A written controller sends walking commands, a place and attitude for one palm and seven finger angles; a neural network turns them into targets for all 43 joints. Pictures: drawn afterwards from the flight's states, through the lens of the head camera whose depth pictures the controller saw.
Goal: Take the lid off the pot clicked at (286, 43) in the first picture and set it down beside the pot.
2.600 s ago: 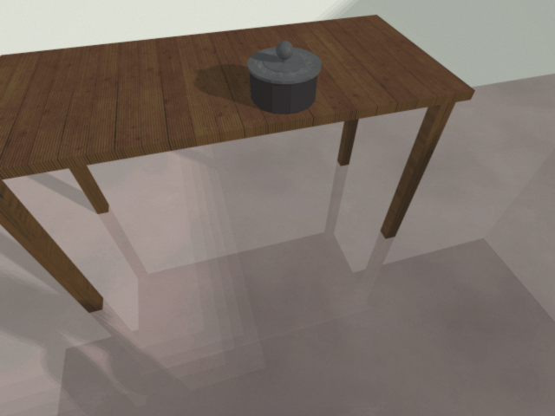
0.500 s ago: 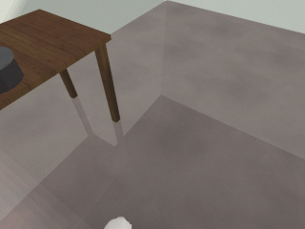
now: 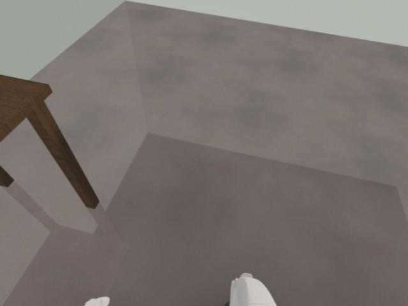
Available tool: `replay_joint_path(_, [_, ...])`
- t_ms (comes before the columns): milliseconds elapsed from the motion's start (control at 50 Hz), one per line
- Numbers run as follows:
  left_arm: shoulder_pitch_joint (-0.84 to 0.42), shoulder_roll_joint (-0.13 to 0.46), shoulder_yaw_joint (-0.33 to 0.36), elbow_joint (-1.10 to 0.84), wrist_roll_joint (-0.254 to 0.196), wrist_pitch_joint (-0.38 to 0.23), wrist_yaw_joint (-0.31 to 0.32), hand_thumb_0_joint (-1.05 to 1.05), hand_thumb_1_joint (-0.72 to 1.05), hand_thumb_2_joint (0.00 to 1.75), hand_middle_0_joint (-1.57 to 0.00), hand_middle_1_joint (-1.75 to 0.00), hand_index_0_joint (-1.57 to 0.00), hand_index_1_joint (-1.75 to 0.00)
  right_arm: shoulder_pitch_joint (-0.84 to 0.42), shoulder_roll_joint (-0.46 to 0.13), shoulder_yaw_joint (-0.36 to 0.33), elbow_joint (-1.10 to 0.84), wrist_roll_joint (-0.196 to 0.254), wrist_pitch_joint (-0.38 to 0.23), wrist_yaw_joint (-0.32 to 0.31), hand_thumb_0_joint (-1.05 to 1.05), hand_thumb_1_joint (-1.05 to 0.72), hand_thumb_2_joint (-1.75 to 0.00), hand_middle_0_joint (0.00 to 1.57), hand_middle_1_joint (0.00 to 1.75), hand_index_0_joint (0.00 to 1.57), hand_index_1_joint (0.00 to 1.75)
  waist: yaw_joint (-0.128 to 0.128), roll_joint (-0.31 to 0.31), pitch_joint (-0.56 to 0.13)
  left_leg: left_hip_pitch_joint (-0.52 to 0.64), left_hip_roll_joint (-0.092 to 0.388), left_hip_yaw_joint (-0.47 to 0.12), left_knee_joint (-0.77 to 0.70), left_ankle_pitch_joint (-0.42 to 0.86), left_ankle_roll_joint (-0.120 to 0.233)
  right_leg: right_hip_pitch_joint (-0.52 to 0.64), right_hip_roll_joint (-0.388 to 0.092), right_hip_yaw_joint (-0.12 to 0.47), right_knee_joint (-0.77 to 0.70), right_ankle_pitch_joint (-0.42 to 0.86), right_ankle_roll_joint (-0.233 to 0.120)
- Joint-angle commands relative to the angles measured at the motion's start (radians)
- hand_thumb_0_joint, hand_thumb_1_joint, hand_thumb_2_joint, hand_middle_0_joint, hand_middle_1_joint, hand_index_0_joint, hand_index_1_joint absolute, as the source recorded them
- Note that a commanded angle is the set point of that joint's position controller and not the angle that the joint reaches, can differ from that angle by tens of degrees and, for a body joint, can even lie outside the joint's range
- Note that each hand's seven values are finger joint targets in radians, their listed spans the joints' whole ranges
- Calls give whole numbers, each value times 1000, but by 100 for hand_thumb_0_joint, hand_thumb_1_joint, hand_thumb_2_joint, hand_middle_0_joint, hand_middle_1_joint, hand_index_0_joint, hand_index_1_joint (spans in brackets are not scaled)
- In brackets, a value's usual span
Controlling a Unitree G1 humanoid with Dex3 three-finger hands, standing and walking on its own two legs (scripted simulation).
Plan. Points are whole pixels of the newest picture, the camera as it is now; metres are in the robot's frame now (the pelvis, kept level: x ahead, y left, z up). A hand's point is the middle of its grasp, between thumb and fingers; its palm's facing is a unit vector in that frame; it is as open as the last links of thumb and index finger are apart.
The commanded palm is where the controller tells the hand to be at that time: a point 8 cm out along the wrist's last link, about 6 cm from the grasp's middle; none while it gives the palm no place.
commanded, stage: walk to a spot facing it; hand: left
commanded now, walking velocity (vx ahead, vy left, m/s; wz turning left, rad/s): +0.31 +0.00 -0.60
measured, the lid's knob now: out of the picture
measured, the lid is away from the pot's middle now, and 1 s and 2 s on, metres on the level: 0.00 0.00 0.00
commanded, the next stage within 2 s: turn to face it in 0.14 s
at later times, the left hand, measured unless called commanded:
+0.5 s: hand (158, 236) +0.31 +0.12 -0.16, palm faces -0.06 -0.97 -0.23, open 7.3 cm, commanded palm none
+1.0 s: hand (140, 237) +0.30 +0.17 -0.17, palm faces +0.25 -0.93 -0.27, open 7.4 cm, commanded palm none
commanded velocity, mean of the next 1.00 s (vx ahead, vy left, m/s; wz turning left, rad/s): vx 0.05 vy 0.00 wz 0.35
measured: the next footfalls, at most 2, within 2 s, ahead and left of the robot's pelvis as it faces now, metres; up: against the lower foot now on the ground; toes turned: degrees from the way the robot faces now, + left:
right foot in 0.18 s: +0.25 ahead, -0.12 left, +0.00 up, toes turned -12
left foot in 0.70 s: +0.36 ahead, +0.06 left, +0.00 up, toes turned +10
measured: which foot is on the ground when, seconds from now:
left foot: down 0.00-0.16, up 0.18-0.68, down 0.70-1.00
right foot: up 0.00-0.16, down 0.18-0.70, up 0.72-1.00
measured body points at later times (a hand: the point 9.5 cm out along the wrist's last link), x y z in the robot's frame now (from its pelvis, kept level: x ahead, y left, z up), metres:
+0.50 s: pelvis +0.21 -0.06 +0.00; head +0.22 -0.07 +0.45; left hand +0.31 +0.17 -0.14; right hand +0.25 -0.30 -0.16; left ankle +0.30 +0.08 -0.68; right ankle +0.22 -0.11 -0.74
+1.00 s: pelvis +0.28 -0.06 -0.01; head +0.31 -0.05 +0.44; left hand +0.29 +0.22 -0.15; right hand +0.39 -0.29 -0.15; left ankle +0.32 +0.05 -0.74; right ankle +0.31 -0.22 -0.70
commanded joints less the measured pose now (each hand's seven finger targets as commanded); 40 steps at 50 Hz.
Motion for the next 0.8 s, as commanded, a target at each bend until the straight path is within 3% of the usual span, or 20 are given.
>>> replay_joint_path(0, [-205,-23,-23,-123,-6,-33,-9,0,90,90,-20,-30,-20,-30,102,-134,-30,-21,-3,-18,-9,0,-90,-90,20,30,20,30,-40,159,120,30,266,-73,-85,528,90,-61,22,-63,-227,5,-23])
replay_joint_path(40, [-189,-16,-22,-116,-9,-39,-7,0,90,90,-20,-30,-20,-30,93,-153,-36,-17,-4,-14,-10,0,-90,-90,20,30,20,30,-25,183,104,49,278,-32,-28,711,89,27,56,-96,-292,-25,-55])
replay_joint_path(80, [-88,20,-12,-88,-8,-46,1,0,90,90,-20,-30,-20,-30,75,-190,-50,-15,-3,-10,-8,0,-90,-90,20,30,20,30,20,189,26,77,299,-5,134,972,79,180,100,-116,-328,-95,-94])
replay_joint_path(120, [161,82,14,-14,0,-68,12,0,90,90,-20,-30,-20,-30,27,-217,-57,-38,4,-5,-5,0,-90,-90,20,30,20,30,142,149,-131,-50,264,28,501,919,24,580,141,-126,-445,-37,-130])
replay_joint_path(140, [277,194,41,12,-1,-80,25,0,90,90,-20,-30,-20,-30,71,-177,-49,-53,21,-2,10,0,-90,-90,20,30,20,30,183,-18,-287,-376,190,25,840,396,-26,965,-72,163,-463,12,-218])
replay_joint_path(160, [327,284,58,18,-23,-79,41,0,90,90,-20,-30,-20,-30,74,-124,-42,-86,29,2,6,0,-90,-90,20,30,20,30,154,-179,-398,-639,17,-83,1216,-276,-76,1086,-341,687,-583,244,-332])
replay_joint_path(180, [293,273,66,8,-40,-65,57,0,90,90,-20,-30,-20,-30,-34,-153,-52,-105,29,9,-4,0,-90,-90,20,30,20,30,156,-19,-309,-667,69,-251,1243,-227,-37,957,-326,648,-641,199,-337])
replay_joint_path(200, [220,231,54,2,-43,-61,59,0,90,90,-20,-30,-20,-30,-79,-116,-52,-113,22,10,-1,0,-90,-90,20,30,20,30,119,42,-135,-701,119,-255,1216,-130,-38,794,-300,535,-667,181,-322])
replay_joint_path(240, [111,143,19,-21,-32,-81,68,0,90,90,-20,-30,-20,-30,-67,-112,-46,-83,7,33,-1,0,-90,-90,20,30,20,30,41,45,-80,-599,147,-277,1108,-32,-44,532,-219,345,-691,225,-239])
replay_joint_path(280, [61,101,5,-14,-17,-95,79,0,90,90,-20,-30,-20,-30,22,-74,-37,-32,-1,61,-5,0,-90,-90,20,30,20,30,-23,39,-83,-503,129,-272,1002,-15,-43,422,-162,207,-707,312,-206])
replay_joint_path(320, [46,73,-7,-4,-15,-95,82,0,90,90,-20,-30,-20,-30,50,-47,-30,-9,-1,81,-6,0,-90,-90,20,30,20,30,-48,-1,-70,-472,118,-257,905,6,-48,358,-134,120,-722,320,-197])
replay_joint_path(420, [75,40,-20,29,-18,-89,78,0,90,90,-20,-30,-20,-30,-81,-37,-28,-34,6,91,4,0,-90,-90,20,30,20,30,-15,-58,-9,-491,83,-255,694,82,-48,382,-125,64,-762,198,-164])
replay_joint_path(560, [187,88,-2,49,-14,-66,94,0,90,90,-20,-30,-20,-30,-299,-65,-33,-106,7,88,18,0,-90,-90,20,30,20,30,60,-48,7,-536,46,-197,480,-23,-39,634,-223,50,-625,504,-177])
replay_joint_path(580, [190,95,3,49,-12,-63,95,0,90,90,-20,-30,-20,-30,-299,-67,-35,-110,7,87,20,0,-90,-90,20,30,20,30,59,-28,6,-505,32,-186,438,-30,-33,639,-228,41,-590,533,-171])
replay_joint_path(640, [167,120,12,31,-22,-56,93,0,90,90,-20,-30,-20,-30,-161,-113,-52,-91,-1,88,19,0,-90,-90,20,30,20,30,-16,-1,-72,-249,-1,-176,237,198,1,571,-184,-57,-340,501,-91])
replay_joint_path(660, [169,97,16,11,-31,-52,91,0,90,90,-20,-30,-20,-30,-87,-188,-71,-88,-9,81,16,0,-90,-90,20,30,20,30,-45,159,-128,-88,154,-391,159,506,89,405,-95,-114,-149,220,-20])
replay_joint_path(680, [158,51,-1,-27,-39,-52,86,0,90,90,-20,-30,-20,-30,-45,-268,-86,-86,-1,81,12,0,-90,-90,20,30,20,30,-44,390,-132,20,383,-696,109,962,250,170,39,-92,117,-501,48])
replay_joint_path(700, [110,77,3,-53,-26,-41,96,0,90,90,-20,-30,-20,-30,-41,-270,-88,-76,5,91,9,0,-90,-90,20,30,20,30,-51,233,-140,-22,405,-680,99,802,298,149,26,35,207,-545,37])
replay_joint_path(720, [78,66,9,-52,-20,-34,96,0,90,90,-20,-30,-20,-30,-110,-246,-85,-91,4,89,4,0,-90,-90,20,30,20,30,-30,179,-86,-121,353,-657,42,513,272,122,6,60,219,-475,36])
replay_joint_path(780, [109,62,18,-22,-12,-17,80,0,90,90,-20,-30,-20,-30,-280,-204,-68,-141,3,82,1,0,-90,-90,20,30,20,30,38,162,-20,-293,225,-535,-17,247,178,174,-4,84,153,-288,49])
